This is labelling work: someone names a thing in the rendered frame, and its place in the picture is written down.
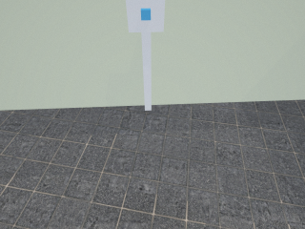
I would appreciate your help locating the panel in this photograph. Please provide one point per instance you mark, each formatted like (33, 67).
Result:
(146, 27)

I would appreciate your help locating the button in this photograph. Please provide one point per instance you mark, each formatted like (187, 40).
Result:
(146, 14)

